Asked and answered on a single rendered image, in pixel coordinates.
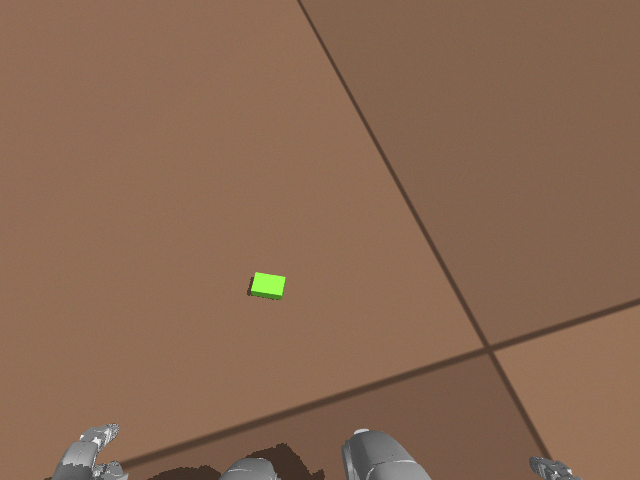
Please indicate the small box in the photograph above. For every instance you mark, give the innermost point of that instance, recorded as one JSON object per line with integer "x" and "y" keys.
{"x": 269, "y": 286}

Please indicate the right robot hand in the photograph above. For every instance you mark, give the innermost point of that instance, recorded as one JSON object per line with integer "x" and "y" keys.
{"x": 550, "y": 470}

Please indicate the left robot hand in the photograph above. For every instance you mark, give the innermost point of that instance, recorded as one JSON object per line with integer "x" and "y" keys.
{"x": 78, "y": 461}

